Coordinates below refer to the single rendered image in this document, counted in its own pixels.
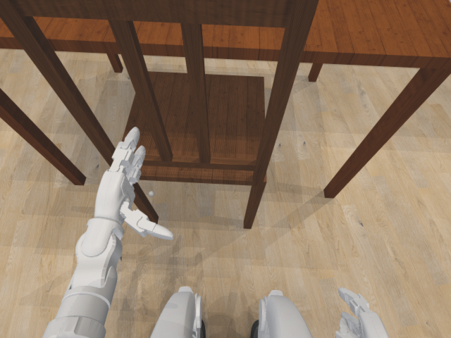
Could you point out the robot left thigh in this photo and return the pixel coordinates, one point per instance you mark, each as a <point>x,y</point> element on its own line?
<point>181,315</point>

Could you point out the left robot forearm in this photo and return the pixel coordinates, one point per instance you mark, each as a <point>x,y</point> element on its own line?
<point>85,305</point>

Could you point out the robot right hand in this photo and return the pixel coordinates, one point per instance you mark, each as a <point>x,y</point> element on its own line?
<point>368,324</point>

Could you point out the robot left hand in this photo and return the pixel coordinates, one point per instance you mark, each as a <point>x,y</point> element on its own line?
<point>117,185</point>

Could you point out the table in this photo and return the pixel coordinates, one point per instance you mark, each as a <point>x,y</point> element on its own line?
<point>391,33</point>

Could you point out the right robot shin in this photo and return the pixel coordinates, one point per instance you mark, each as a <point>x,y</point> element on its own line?
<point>260,333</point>

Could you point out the chair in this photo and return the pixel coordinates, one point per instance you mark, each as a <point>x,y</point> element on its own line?
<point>195,127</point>

